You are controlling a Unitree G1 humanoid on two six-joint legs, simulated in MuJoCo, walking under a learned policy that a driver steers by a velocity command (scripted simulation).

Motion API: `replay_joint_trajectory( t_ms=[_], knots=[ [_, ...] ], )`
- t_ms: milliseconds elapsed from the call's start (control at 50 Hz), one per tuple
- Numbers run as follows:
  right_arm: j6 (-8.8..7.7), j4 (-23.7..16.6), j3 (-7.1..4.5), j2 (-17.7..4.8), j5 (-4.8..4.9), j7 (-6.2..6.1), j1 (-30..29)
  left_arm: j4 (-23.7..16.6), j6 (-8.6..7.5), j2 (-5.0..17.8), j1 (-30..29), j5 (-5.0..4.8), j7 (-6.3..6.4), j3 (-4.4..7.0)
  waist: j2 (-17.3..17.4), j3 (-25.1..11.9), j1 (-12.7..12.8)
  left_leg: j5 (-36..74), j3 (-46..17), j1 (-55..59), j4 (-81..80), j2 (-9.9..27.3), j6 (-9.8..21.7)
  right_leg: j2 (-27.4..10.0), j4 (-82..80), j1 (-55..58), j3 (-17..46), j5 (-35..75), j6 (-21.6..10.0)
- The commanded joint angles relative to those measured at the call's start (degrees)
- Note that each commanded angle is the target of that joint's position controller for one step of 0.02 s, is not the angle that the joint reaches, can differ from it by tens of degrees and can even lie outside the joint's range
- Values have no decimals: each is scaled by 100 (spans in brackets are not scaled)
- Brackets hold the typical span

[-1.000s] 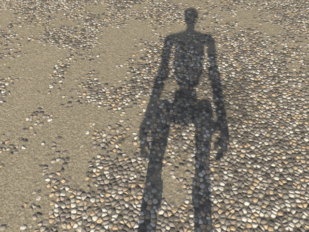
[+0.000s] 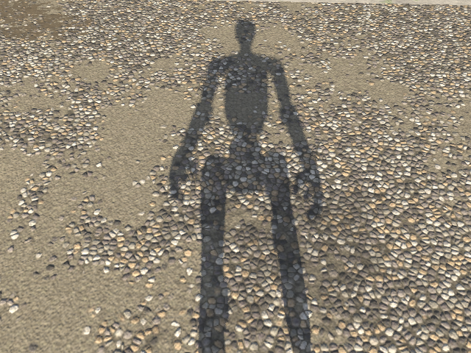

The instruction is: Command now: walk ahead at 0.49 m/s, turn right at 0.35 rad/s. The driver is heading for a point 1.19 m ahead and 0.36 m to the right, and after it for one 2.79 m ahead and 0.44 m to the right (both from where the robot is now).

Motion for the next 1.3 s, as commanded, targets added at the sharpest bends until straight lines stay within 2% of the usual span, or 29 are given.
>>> replay_joint_trajectory(
  t_ms=[20,120,220,280,320,340,360,380,400,440,460,540,640,700,760,800,820,840,860,880,900,920,960,1000,1060,1120,1240,1280,1300],
  knots=[
    [-116,-268,-105,-658,-28,-109,-288,-205,54,222,366,51,16,88,496,282,280,631,-917,-481,-1167,1741,822,-218,-405,-283,310,808,91],
    [-35,-211,-110,-849,22,-244,50,-547,-32,115,-591,70,-141,51,408,329,-60,934,-325,267,-1083,1744,574,-98,-2058,-478,-108,1861,107],
    [160,-76,-154,-1009,101,-278,516,-1055,-28,34,-1426,49,-354,-17,401,588,-364,1170,-65,1356,-660,2071,471,-25,-2861,-823,-553,1210,-11],
    [280,-192,-213,-1191,133,-298,292,-1262,-13,206,-1252,35,-461,61,658,352,-88,3164,233,1545,164,2148,280,330,-3064,-68,-1020,284,-281],
    [372,-331,-234,-1271,127,-339,39,-1020,-3,625,43,10,-465,313,746,-435,668,4803,546,1181,2013,1908,48,909,-3413,1806,-1332,327,-592],
    [347,-476,-191,-1193,97,-352,35,-779,28,1163,1095,14,-362,559,346,-1000,1112,3669,574,-96,3701,1640,-211,593,-3651,3634,-480,470,-910],
    [152,-779,93,-268,-78,-222,612,-772,34,1902,1257,11,-290,694,-1268,-1574,529,-1589,284,-2847,5938,498,-578,-1024,-4020,5811,2731,-32,-1971],
    [-154,-894,27,-703,136,-130,167,-889,-16,1510,1498,86,-274,573,-835,-2423,819,-2424,-1112,-3579,6738,224,-474,-1493,-5026,6327,4421,-355,-2279],
    [-293,-1114,-73,-995,346,-91,-486,-860,-56,1146,1299,153,-263,475,-595,-1626,899,-1931,-1279,-4136,6709,562,-285,-1241,-5037,5949,3501,96,-1880],
    [-307,-1135,-85,-939,185,-161,-661,-1114,-61,726,324,103,-266,341,305,-761,364,-1127,-1191,-3531,5726,1031,-248,-751,-5097,4092,2021,1199,-1463],
    [-212,-1141,-140,-980,142,-174,-506,-1228,-66,587,52,150,-259,284,247,-631,126,-978,-1232,-3056,5394,1174,-291,-577,-5242,3470,1668,1535,-1383],
    [46,-1368,-147,-736,-16,-203,-670,-1262,-99,851,145,94,-161,341,210,-273,-40,-424,-1018,-2746,4240,1082,-658,-246,-5545,2504,1050,2200,-1408],
    [21,-1737,-68,-538,37,-185,-1801,-1191,-29,964,605,47,-42,383,-177,-74,386,1223,-910,-2385,1955,635,-731,135,-5406,2329,783,1361,-1006],
    [-26,-1931,-106,-686,109,-137,-2152,-1116,-7,979,833,18,-40,391,-289,-48,521,1315,-1021,-2195,1455,515,-663,-43,-5177,2593,1190,956,-914],
    [-117,-1990,-197,-917,119,-74,-2074,-1136,53,965,798,24,16,397,-402,-78,398,759,-1162,-1978,1131,495,-495,-251,-4706,3066,1709,836,-819],
    [-177,-1836,-294,-1038,103,-91,-1431,-1216,107,879,622,49,28,370,-503,-301,47,477,-989,-1085,833,410,-297,-57,-4136,3071,1789,1282,-666],
    [-205,-1726,-378,-1229,26,-122,-745,-1313,101,650,513,85,4,281,-350,-853,-285,482,-1263,98,906,810,-50,259,-3181,2717,1531,1382,-478],
    [-172,-1653,-461,-1589,1,-172,226,-1455,85,334,591,211,-2,155,472,-1713,-575,266,-2390,1680,959,1865,269,756,-1458,1805,897,19,-223],
    [-106,-1427,-538,-1879,-30,-108,508,-1560,13,171,1560,-34,-19,96,2666,-2091,-37,-1043,-5231,3061,294,2927,1196,1243,139,-259,516,-2313,56],
    [-93,-1571,-407,-1222,84,-89,285,-1295,17,772,1468,-103,5,186,1658,-1522,-201,-2107,-5226,2650,61,2804,1044,809,813,-812,759,-1953,112],
    [-56,-1596,-321,-890,112,-104,72,-1349,44,985,828,-36,-7,240,975,-846,-334,-1885,-4189,1905,40,2539,785,636,870,-868,598,-1375,131],
    [-19,-1614,-272,-840,59,-85,-191,-1407,54,880,501,45,-2,225,496,-475,-210,-1135,-3506,1133,-67,2275,689,448,688,-591,425,-988,145],
    [-6,-1528,-216,-717,-5,-74,-380,-1511,35,682,300,88,-53,220,626,-116,34,-240,-2684,284,-337,1875,662,183,135,-203,336,-644,114],
    [-46,-1416,-225,-726,50,-56,-297,-1510,54,483,367,71,-82,174,801,-146,116,317,-2242,109,-527,1736,765,128,-258,-44,107,-572,138],
    [-49,-1274,-296,-1001,112,-79,-139,-1693,33,362,-76,144,-86,97,673,-79,62,1041,-1875,180,-724,1811,901,-23,-1119,-272,-91,-78,238],
    [35,-1169,-303,-1112,158,-112,16,-1802,-30,256,-592,123,-140,31,680,-19,-118,1181,-1383,201,-765,1641,738,1,-2194,-56,-295,772,261],
    [190,-907,-295,-1276,246,-104,507,-2090,-85,354,-1443,26,-289,46,817,212,-368,954,-1279,604,-504,1846,549,274,-3424,404,-541,908,139],
    [259,-850,-306,-1344,276,-121,503,-2117,-128,486,-1326,39,-314,107,857,198,-169,1344,-1423,701,-175,1940,459,399,-3772,864,-571,580,-3],
    [290,-858,-306,-1394,291,-139,390,-1995,-150,613,-868,72,-299,188,826,-15,148,2011,-1325,622,310,1820,360,552,-4057,1590,-685,649,-103]
  ],
)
